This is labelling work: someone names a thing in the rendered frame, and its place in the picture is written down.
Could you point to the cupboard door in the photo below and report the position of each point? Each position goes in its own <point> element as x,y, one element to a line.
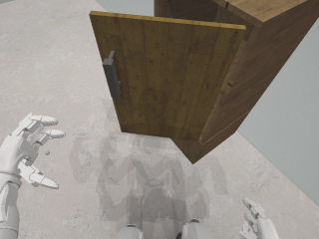
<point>171,70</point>

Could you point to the robot left hand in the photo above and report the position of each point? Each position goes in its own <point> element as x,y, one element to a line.
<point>15,148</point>

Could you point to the robot thigh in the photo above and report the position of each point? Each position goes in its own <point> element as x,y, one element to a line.
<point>129,233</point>
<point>194,230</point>

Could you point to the right robot thigh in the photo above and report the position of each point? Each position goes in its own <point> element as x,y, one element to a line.
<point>194,230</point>

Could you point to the robot right hand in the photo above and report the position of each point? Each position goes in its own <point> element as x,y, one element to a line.
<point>262,227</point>

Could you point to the robot left forearm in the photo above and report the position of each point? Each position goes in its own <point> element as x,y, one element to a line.
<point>9,214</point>

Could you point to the left robot thigh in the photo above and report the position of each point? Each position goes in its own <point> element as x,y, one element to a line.
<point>129,233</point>

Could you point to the handle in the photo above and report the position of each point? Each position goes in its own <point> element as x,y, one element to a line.
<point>111,75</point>

